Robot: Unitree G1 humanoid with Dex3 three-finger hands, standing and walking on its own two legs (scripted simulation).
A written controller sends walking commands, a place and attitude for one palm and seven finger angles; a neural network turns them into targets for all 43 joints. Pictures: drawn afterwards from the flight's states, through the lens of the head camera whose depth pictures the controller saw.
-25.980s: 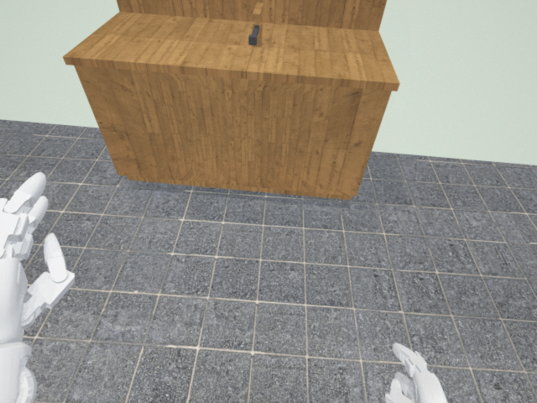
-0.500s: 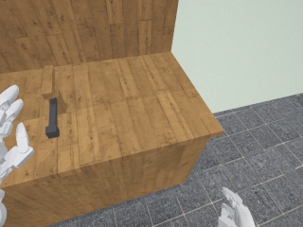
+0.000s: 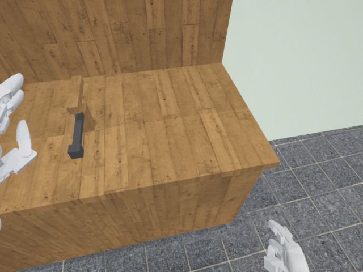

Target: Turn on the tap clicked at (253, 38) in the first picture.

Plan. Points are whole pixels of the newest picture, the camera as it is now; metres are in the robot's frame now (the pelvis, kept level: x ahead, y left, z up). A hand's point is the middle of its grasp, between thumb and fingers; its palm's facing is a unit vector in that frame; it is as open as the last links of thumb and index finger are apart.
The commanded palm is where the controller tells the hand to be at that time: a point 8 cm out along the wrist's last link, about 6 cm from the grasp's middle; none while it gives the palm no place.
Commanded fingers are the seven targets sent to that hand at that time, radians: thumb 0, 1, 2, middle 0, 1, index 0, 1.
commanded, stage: come to a stop and stand still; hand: left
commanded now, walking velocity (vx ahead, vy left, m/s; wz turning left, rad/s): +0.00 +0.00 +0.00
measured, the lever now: (76, 151) +0.35 +0.32 +0.02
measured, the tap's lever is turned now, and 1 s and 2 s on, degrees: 0 0 0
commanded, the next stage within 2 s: look again from close up in 0.80 s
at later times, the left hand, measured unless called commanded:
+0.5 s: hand (7, 160) +0.23 +0.32 +0.17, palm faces +0.41 -0.85 -0.33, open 7.4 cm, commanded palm +0.17 +0.34 +0.18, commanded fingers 0.00 0.90 0.90 -0.20 -0.30 -0.20 -0.30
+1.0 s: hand (2, 176) +0.20 +0.32 +0.16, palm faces +0.37 -0.87 -0.33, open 7.4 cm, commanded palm +0.14 +0.34 +0.18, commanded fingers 0.00 0.90 0.90 -0.20 -0.30 -0.20 -0.30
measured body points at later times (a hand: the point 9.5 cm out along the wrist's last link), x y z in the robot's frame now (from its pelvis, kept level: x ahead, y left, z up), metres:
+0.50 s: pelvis +0.01 +0.06 +0.00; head +0.04 +0.09 +0.45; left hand +0.20 +0.36 +0.19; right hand +0.18 -0.17 -0.07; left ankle +0.03 +0.15 -0.74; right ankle +0.04 -0.05 -0.74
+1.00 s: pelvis -0.01 +0.06 +0.00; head +0.02 +0.08 +0.45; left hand +0.18 +0.36 +0.18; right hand +0.17 -0.16 -0.07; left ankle +0.03 +0.15 -0.74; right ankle +0.03 -0.05 -0.74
